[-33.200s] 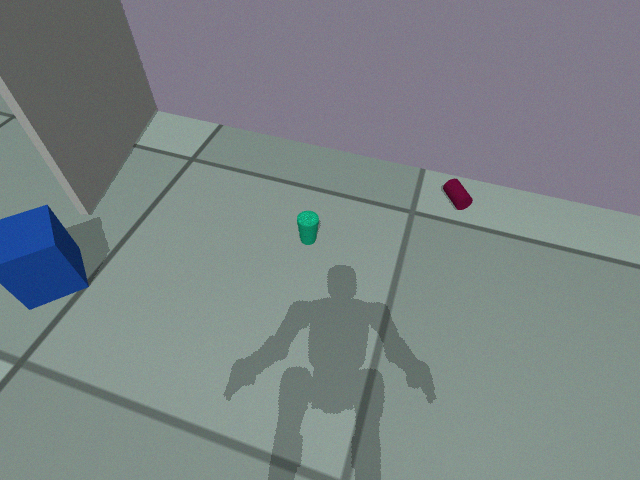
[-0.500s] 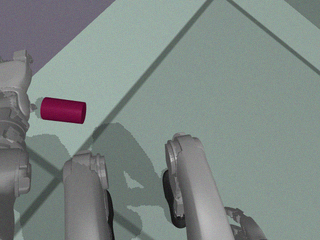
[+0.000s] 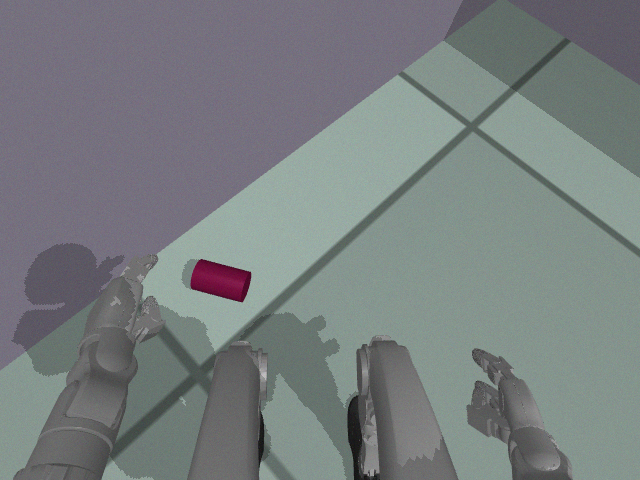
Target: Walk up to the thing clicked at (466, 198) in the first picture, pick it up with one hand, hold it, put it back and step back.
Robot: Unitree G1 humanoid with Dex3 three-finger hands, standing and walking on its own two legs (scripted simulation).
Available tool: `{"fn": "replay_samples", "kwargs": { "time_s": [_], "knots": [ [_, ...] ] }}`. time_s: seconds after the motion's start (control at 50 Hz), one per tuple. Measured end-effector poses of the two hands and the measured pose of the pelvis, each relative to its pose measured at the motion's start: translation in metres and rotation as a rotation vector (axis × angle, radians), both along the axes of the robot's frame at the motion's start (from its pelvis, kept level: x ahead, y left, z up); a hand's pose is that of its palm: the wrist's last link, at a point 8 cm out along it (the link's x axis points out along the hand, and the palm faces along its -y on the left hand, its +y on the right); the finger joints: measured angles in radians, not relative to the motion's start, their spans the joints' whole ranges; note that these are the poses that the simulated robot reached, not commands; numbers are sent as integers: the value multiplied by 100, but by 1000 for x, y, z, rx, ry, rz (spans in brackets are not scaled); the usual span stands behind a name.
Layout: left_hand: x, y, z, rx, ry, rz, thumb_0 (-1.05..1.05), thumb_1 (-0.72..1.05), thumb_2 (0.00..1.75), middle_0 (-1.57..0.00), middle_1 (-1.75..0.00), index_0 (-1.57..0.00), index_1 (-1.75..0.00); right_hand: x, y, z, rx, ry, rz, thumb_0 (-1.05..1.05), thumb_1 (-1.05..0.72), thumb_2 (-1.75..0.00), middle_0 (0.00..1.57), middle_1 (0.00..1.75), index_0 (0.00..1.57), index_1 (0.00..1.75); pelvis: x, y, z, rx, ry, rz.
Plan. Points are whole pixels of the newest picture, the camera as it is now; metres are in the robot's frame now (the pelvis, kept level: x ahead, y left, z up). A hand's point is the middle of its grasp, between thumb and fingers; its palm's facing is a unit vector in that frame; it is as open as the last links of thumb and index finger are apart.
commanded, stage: home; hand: left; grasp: from above
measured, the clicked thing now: (221, 280) +0.50 +0.20 -0.50
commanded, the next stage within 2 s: none
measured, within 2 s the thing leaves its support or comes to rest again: neither
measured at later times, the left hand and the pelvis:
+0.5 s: hand (103, 346) +0.25 +0.18 +0.10, palm faces +0.10 -0.97 -0.21, open 7.4 cm; pelvis +0.07 +0.00 +0.16, yaw +2 degrees
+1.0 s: hand (75, 360) +0.23 +0.19 +0.14, palm faces +0.09 -0.98 -0.20, open 7.4 cm; pelvis +0.08 +0.00 +0.18, yaw +2 degrees
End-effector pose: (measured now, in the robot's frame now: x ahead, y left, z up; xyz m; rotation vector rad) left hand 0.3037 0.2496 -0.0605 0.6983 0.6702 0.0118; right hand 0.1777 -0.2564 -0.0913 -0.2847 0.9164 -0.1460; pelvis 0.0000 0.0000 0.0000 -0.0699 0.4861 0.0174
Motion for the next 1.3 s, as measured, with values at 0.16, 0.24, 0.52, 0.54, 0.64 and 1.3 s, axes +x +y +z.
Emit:
{"fn": "replay_samples", "kwargs": {
  "time_s": [0.16,0.24,0.52,0.54,0.64,1.3],
  "knots": [
    [-38,-16,62,-218,46,154,1,89,90,-21,-31,-21,-30,31,18,78,26,-170,9,1,-90,-90,20,30,20,30,13,-3,60,12,-88,8],
    [-49,-19,93,-286,62,228,1,90,90,-21,-31,-21,-30,31,23,108,32,-190,-6,1,-90,-90,20,30,20,30,24,-4,88,15,-129,15],
    [-78,-17,198,-425,72,375,1,90,90,-21,-30,-20,-30,25,21,186,-11,-217,-92,1,-90,-90,20,30,20,30,70,0,166,22,-257,24],
    [-79,-17,204,-425,68,373,1,90,90,-21,-30,-20,-30,27,20,190,-14,-228,-94,1,-90,-90,20,30,20,30,72,0,169,23,-264,24],
    [-85,-14,223,-426,50,364,1,90,90,-20,-30,-20,-30,42,21,207,-23,-293,-87,1,-90,-90,20,30,20,30,80,2,179,25,-294,26],
    [-94,-17,224,-434,64,350,1,91,90,-20,-30,-20,-30,46,23,213,-19,-335,-32,1,-90,-90,20,30,21,30,73,-1,182,32,-333,27]
  ]
}}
